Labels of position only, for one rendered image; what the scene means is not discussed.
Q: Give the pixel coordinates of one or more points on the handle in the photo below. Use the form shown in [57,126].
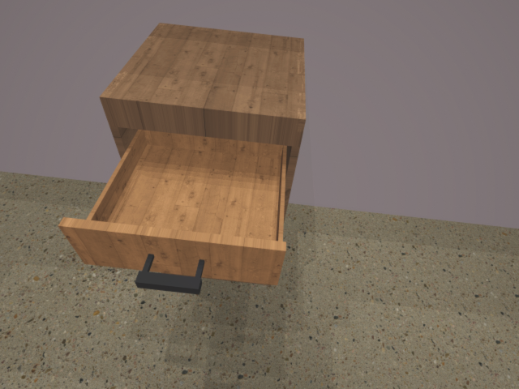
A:
[168,282]

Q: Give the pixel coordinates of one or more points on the cabinet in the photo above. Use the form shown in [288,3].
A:
[212,83]

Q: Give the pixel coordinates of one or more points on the drawer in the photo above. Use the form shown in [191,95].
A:
[184,198]

